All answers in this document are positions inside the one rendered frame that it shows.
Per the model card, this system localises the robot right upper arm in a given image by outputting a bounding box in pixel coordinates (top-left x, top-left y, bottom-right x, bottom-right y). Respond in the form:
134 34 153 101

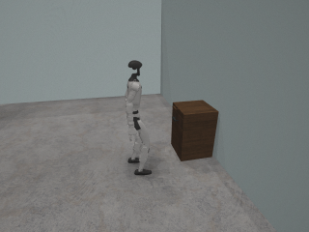
126 82 140 107

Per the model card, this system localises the drawer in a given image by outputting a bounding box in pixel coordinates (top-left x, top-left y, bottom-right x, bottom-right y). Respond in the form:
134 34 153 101
173 108 183 130

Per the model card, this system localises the cabinet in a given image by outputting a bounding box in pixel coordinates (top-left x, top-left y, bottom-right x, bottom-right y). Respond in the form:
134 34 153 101
171 100 219 161

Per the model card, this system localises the right robot thigh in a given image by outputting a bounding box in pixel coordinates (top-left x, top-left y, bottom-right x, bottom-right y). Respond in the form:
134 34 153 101
133 118 150 151

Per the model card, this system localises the robot right forearm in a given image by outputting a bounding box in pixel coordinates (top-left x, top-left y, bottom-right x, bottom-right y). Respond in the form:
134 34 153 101
126 103 134 128

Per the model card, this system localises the right robot hand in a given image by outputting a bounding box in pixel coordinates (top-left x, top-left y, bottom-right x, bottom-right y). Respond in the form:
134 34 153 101
128 127 138 142

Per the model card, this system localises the humanoid robot head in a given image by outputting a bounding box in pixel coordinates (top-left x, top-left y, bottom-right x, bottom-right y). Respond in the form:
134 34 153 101
128 60 142 82

